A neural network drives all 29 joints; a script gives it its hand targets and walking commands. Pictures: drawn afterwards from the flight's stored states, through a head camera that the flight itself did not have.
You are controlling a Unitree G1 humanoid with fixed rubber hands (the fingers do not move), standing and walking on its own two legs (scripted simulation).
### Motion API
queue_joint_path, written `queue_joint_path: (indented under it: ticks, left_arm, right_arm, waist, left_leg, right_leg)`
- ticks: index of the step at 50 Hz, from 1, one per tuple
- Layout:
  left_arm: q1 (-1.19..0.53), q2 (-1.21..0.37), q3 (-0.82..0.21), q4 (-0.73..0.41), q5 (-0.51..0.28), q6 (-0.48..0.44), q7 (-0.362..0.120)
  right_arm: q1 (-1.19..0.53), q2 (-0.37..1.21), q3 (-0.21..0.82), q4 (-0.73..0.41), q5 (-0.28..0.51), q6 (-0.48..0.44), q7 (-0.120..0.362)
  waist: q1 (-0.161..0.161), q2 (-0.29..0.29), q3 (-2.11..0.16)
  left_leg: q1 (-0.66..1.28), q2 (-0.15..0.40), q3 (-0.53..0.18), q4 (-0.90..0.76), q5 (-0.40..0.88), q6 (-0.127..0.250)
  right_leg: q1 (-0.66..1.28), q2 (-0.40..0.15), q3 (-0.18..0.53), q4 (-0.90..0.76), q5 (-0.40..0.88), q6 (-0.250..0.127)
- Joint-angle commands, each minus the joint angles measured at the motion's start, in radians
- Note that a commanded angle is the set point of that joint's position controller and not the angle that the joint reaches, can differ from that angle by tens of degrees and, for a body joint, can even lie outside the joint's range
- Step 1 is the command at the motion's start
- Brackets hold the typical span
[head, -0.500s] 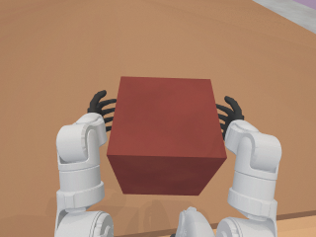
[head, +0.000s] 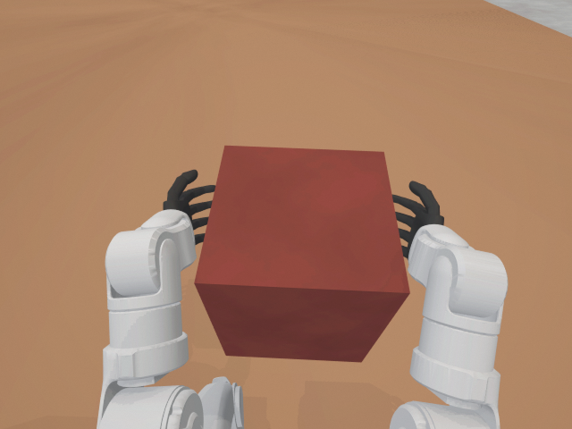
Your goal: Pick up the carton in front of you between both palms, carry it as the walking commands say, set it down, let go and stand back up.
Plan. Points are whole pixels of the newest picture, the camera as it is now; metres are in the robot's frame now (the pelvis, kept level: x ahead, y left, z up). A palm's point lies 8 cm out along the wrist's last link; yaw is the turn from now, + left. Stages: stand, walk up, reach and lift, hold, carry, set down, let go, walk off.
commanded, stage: carry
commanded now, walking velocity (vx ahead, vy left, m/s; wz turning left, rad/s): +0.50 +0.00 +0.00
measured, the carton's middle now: (298, 262) +0.36 +0.00 +0.09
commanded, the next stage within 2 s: none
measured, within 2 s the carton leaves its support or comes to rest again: neither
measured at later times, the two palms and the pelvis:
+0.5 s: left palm (178, 72) +0.62 +0.21 +0.26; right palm (360, 68) +0.62 -0.09 +0.27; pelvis +0.28 +0.05 +0.10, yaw +1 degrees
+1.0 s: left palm (236, 63) +0.88 +0.16 +0.19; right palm (362, 64) +0.90 -0.14 +0.18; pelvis +0.58 +0.00 +0.11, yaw +2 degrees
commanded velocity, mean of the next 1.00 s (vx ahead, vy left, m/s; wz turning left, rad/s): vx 0.50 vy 0.00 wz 0.00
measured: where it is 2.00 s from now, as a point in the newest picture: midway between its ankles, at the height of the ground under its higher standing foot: (295, 223)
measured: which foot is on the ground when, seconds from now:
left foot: up 0.00-0.04, down 0.06-0.70, up 0.72-1.00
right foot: down 0.00-0.08, up 0.10-0.68, down 0.70-1.00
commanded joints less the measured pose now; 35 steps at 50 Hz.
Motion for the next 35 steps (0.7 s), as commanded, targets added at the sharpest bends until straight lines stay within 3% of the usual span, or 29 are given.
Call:
queue_joint_path:
  ticks: [1, 2, 3, 4, 5, 6, 7, 8, 10, 12, 14, 17, 23, 29, 30, 32, 33, 34, 35]
  left_arm:
    - [-0.51, -0.626, -0.499, 0.013, -0.169, 0.019, -0.031]
    - [-0.508, -0.622, -0.486, 0.021, -0.153, 0.02, -0.027]
    - [-0.518, -0.62, -0.475, 0.024, -0.135, 0.02, -0.025]
    - [-0.527, -0.615, -0.462, 0.029, -0.116, 0.017, -0.02]
    - [-0.484, -0.659, -0.449, 0.033, -0.091, 0.008, -0.022]
    - [-0.525, -0.663, -0.455, 0.03, -0.091, 0.0, -0.02]
    - [-0.55, -0.719, -0.468, 0.007, -0.103, -0.011, -0.024]
    - [-0.591, -0.763, -0.492, -0.028, -0.12, -0.022, -0.031]
    - [-0.637, -0.809, -0.54, -0.07, -0.131, -0.043, -0.036]
    - [-0.622, -0.809, -0.589, -0.109, -0.14, -0.06, -0.033]
    - [-0.584, -0.795, -0.624, -0.127, -0.148, -0.069, -0.029]
    - [-0.542, -0.756, -0.65, -0.149, -0.175, -0.057, -0.025]
    - [-0.538, -0.668, -0.621, -0.098, -0.197, -0.003, -0.015]
    - [-0.552, -0.68, -0.549, 0.017, -0.17, 0.025, -0.012]
    - [-0.551, -0.687, -0.539, 0.035, -0.163, 0.024, -0.012]
    - [-0.552, -0.7, -0.52, 0.073, -0.145, 0.021, -0.012]
    - [-0.527, -0.709, -0.507, 0.102, -0.132, 0.015, -0.012]
    - [-0.502, -0.721, -0.494, 0.124, -0.12, 0.007, -0.014]
    - [-0.474, -0.724, -0.477, 0.137, -0.11, -0.002, -0.016]
  right_arm:
    - [-0.588, 0.679, 0.577, 0.058, 0.198, 0.003, -0.005]
    - [-0.581, 0.69, 0.575, 0.074, 0.202, 0.003, -0.004]
    - [-0.578, 0.707, 0.575, 0.084, 0.207, 0.0, -0.002]
    - [-0.581, 0.726, 0.574, 0.082, 0.216, -0.005, 0.005]
    - [-0.648, 0.723, 0.587, 0.064, 0.236, -0.016, 0.011]
    - [-0.641, 0.795, 0.609, 0.075, 0.279, -0.023, 0.024]
    - [-0.699, 0.833, 0.635, 0.022, 0.309, -0.037, 0.041]
    - [-0.755, 0.888, 0.669, -0.012, 0.344, -0.052, 0.058]
    - [-0.799, 0.932, 0.698, -0.061, 0.372, -0.079, 0.081]
    - [-0.741, 0.918, 0.704, -0.072, 0.358, -0.094, 0.085]
    - [-0.667, 0.868, 0.69, -0.08, 0.323, -0.096, 0.077]
    - [-0.564, 0.765, 0.654, -0.083, 0.265, -0.081, 0.057]
    - [-0.494, 0.617, 0.561, -0.039, 0.19, -0.027, 0.021]
    - [-0.542, 0.618, 0.518, 0.041, 0.17, -0.003, 0.018]
    - [-0.552, 0.634, 0.519, 0.055, 0.168, -0.004, 0.02]
    - [-0.562, 0.665, 0.522, 0.084, 0.173, -0.009, 0.023]
    - [-0.57, 0.682, 0.524, 0.095, 0.176, -0.013, 0.025]
    - [-0.574, 0.701, 0.531, 0.11, 0.178, -0.018, 0.027]
    - [-0.588, 0.717, 0.542, 0.117, 0.182, -0.022, 0.029]
  waist:
    - [-0.043, -0.266, -0.218]
    - [-0.086, -0.299, -0.281]
    - [-0.159, -0.281, -0.37]
    - [-0.196, -0.192, -0.434]
    - [-0.125, 0.283, -0.523]
    - [-0.101, 0.303, -0.563]
    - [-0.092, 0.181, -0.536]
    - [-0.087, 0.094, -0.475]
    - [-0.06, 0.097, -0.416]
    - [-0.063, 0.079, -0.393]
    - [-0.067, 0.052, -0.378]
    - [-0.068, 0.079, -0.366]
    - [-0.076, 0.108, -0.269]
    - [-0.086, 0.128, -0.157]
    - [-0.079, 0.141, -0.143]
    - [-0.054, 0.172, -0.174]
    - [-0.016, 0.165, -0.229]
    - [0.015, 0.111, -0.321]
    - [0.042, -0.02, -0.423]
  left_leg:
    - [0.407, -0.126, 0.15, -0.298, 0.065, 0.015]
    - [0.494, -0.175, 0.18, -0.357, 0.031, 0.016]
    - [0.678, -0.214, 0.165, -0.536, 0.076, 0.008]
    - [0.93, -0.186, -0.042, -0.67, 0.031, 0.01]
    - [1.141, 0.183, -0.789, -0.912, 0.047, 0.162]
    - [1.131, 0.194, -0.905, -0.969, 0.173, 0.211]
    - [1.106, 0.17, -0.789, -0.853, 0.186, 0.207]
    - [1.058, 0.159, -0.706, -0.826, 0.169, 0.172]
    - [1.018, 0.139, -0.57, -0.839, 0.065, 0.124]
    - [1.027, 0.137, -0.501, -0.877, 0.025, 0.123]
    - [1.038, 0.141, -0.444, -0.903, 0.095, 0.141]
    - [1.106, 0.155, -0.379, -0.934, 0.279, 0.15]
    - [1.137, 0.094, -0.237, -1.004, 0.372, 0.114]
    - [1.151, 0.081, -0.162, -1.047, 0.552, 0.062]
    - [1.153, 0.083, -0.143, -1.041, 0.607, 0.044]
    - [1.16, 0.082, -0.093, -0.942, 0.868, -0.008]
    - [1.14, 0.061, -0.045, -0.811, 0.943, -0.044]
    - [1.034, 0.034, -0.009, -0.627, 0.835, -0.075]
    - [0.857, 0.008, -0.005, -0.403, 0.508, -0.092]
  right_leg:
    - [-0.013, -0.107, -0.073, -0.012, 1.084, -0.152]
    - [0.059, -0.116, -0.095, 0.132, 1.34, -0.127]
    - [0.086, -0.092, -0.134, 0.394, 1.385, -0.086]
    - [-0.104, -0.045, -0.066, 0.674, 1.053, -0.063]
    - [-0.48, 0.148, -0.008, 1.061, 0.209, 0.01]
    - [-0.532, 0.174, 0.197, 1.35, 0.006, -0.014]
    - [-0.622, 0.158, 0.248, 1.454, 0.023, -0.048]
    - [-0.682, 0.12, 0.209, 1.449, 0.007, -0.066]
    - [-0.764, 0.074, 0.186, 1.413, -0.01, -0.083]
    - [-0.791, 0.063, 0.134, 1.309, -0.064, -0.085]
    - [-0.804, 0.049, 0.097, 1.183, -0.093, -0.078]
    - [-0.887, 0.009, 0.083, 1.067, 0.037, -0.049]
    - [-0.905, 0.001, 0.022, 0.713, 0.2, -0.007]
    - [-0.724, 0.048, -0.056, 0.365, 0.284, -0.036]
    - [-0.68, 0.058, -0.066, 0.313, 0.282, -0.042]
    - [-0.508, 0.099, -0.096, 0.221, 0.29, -0.057]
    - [-0.343, 0.136, -0.133, 0.149, 0.313, -0.057]
    - [-0.106, 0.116, -0.112, 0.15, 0.282, -0.058]
    - [0.122, -0.067, 0.121, 0.193, 0.247, -0.071]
